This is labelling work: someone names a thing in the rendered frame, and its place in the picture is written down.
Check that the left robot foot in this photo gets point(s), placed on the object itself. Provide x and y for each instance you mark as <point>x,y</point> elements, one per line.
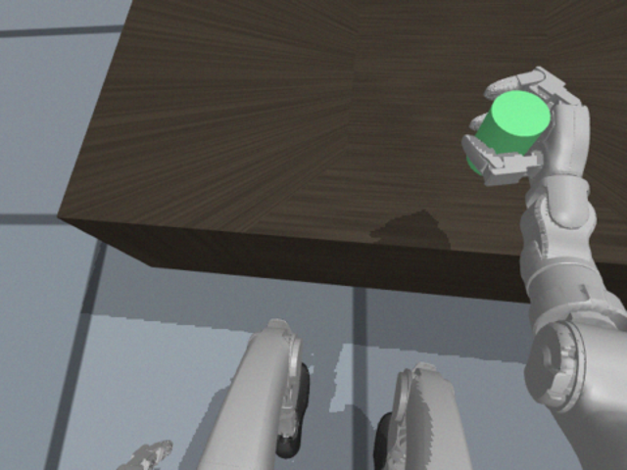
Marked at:
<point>288,447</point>

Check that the right robot hand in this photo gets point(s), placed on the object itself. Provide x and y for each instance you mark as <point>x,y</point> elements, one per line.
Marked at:
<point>562,148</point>

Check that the can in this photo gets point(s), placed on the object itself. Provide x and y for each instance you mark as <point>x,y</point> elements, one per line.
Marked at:
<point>514,122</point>

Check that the left robot hand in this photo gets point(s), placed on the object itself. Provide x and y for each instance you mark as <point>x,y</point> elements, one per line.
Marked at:
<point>146,457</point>

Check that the right robot foot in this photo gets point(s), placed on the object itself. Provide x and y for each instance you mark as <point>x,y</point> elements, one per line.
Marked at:
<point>381,439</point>

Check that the right robot arm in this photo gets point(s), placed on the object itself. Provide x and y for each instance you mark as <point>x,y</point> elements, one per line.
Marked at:
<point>577,366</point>

